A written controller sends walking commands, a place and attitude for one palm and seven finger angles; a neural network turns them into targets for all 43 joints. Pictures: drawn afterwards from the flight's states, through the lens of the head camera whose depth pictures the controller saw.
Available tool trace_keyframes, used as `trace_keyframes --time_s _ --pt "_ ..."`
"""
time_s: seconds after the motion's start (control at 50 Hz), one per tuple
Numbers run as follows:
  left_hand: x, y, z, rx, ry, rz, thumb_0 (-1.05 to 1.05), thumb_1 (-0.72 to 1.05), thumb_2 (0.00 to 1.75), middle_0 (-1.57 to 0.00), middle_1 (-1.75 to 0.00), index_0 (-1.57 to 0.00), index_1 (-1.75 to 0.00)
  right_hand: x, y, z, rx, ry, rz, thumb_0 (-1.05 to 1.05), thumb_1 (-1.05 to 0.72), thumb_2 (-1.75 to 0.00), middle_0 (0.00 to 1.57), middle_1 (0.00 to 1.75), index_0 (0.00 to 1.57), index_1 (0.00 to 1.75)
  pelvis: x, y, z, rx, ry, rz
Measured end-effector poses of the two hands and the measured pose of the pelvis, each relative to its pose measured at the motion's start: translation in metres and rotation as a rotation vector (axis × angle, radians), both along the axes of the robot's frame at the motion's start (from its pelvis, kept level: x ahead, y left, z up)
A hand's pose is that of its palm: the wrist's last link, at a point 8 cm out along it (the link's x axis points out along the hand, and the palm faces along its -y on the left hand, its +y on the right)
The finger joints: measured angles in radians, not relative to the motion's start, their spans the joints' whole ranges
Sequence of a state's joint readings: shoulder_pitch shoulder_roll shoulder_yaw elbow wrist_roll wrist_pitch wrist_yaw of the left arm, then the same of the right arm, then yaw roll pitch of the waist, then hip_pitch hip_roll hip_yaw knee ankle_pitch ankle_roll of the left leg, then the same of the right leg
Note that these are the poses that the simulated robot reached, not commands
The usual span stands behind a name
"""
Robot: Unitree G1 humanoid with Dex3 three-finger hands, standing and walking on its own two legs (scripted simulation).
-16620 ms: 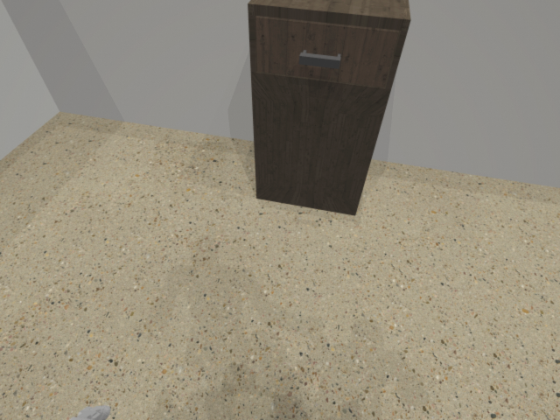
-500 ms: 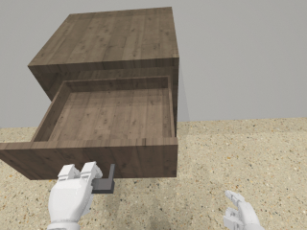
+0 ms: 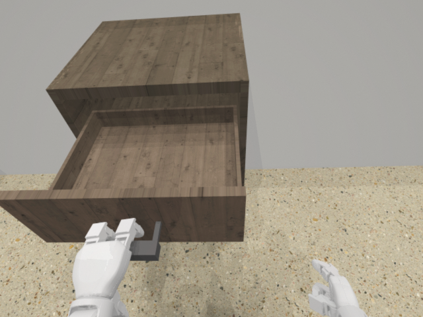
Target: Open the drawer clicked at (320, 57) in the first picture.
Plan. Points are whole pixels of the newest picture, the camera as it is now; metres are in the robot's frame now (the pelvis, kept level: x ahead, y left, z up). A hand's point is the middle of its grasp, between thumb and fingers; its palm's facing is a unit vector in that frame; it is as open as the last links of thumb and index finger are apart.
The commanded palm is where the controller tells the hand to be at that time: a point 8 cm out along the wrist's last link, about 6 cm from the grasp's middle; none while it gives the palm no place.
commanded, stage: lift the hand off the handle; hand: left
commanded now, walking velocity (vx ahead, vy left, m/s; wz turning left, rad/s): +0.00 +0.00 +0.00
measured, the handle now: (126, 238) +0.25 +0.20 +0.02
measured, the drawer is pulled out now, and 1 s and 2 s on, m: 0.30 0.30 0.30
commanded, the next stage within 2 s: draw the hand back to the body in 1.44 s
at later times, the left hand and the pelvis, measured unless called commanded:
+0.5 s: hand (108, 254) +0.21 +0.21 +0.04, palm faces +0.06 -0.14 -0.99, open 13.6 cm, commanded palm +0.19 +0.21 +0.11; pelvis +0.00 +0.00 +0.01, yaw +0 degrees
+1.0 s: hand (93, 237) +0.21 +0.21 +0.11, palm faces +0.09 -0.18 -0.98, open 13.6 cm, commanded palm +0.19 +0.21 +0.18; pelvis +0.01 +0.02 +0.03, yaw +0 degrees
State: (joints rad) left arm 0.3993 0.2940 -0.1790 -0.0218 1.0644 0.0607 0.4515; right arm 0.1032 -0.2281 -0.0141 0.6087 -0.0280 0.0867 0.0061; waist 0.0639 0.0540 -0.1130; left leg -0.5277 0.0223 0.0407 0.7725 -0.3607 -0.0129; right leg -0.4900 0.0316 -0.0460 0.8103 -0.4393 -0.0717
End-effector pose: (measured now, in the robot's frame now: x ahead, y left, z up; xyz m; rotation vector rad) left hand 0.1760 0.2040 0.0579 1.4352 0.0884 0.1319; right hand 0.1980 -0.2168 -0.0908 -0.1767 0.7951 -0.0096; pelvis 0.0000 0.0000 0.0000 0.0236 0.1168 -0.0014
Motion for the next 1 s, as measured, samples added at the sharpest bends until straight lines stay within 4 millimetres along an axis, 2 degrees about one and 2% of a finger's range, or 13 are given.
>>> trace_keyframes --time_s 0.28,0.44,0.6,0.82,1.0 --pt "0.014 0.001 0.004 0.006 0.027 -0.002 0.00 -0.49 0.30 -0.34 -1.23 -0.34 -1.21 -0.007 0.007 -0.001 0.013 0.013 -0.010 0.01 -0.90 -0.90 0.20 0.30 0.20 0.30 -0.005 -0.001 0.004 -0.002 -0.024 0.007" --pt "0.013 0.007 0.030 -0.008 -0.016 -0.001 0.00 -0.49 0.30 -0.34 -1.21 -0.37 -1.22 -0.004 0.007 0.008 0.016 -0.009 -0.012 0.01 -0.90 -0.90 0.20 0.30 0.20 0.30 -0.001 0.003 0.010 -0.004 -0.046 -0.001" --pt "0.013 0.014 0.048 -0.022 -0.010 0.008 0.00 -0.49 0.30 -0.32 -1.21 -0.37 -1.22 0.009 0.012 0.017 0.010 -0.027 0.009 0.01 -0.90 -0.90 0.20 0.30 0.20 0.30 0.003 0.008 0.016 -0.008 -0.070 0.002" --pt "0.012 0.015 0.081 -0.042 -0.052 -0.023 0.00 -0.49 0.30 -0.33 -1.21 -0.36 -1.22 0.033 0.037 0.032 0.057 -0.072 0.067 0.01 -0.90 -0.90 0.20 0.30 0.20 0.30 0.011 0.017 0.022 -0.014 -0.094 -0.001" --pt "0.013 0.015 0.100 -0.045 -0.058 -0.036 0.00 -0.49 0.30 -0.35 -1.22 -0.36 -1.22 0.043 0.058 0.038 0.093 -0.080 0.115 0.01 -0.90 -0.90 0.20 0.30 0.20 0.30 0.013 0.022 0.025 -0.017 -0.116 0.004"
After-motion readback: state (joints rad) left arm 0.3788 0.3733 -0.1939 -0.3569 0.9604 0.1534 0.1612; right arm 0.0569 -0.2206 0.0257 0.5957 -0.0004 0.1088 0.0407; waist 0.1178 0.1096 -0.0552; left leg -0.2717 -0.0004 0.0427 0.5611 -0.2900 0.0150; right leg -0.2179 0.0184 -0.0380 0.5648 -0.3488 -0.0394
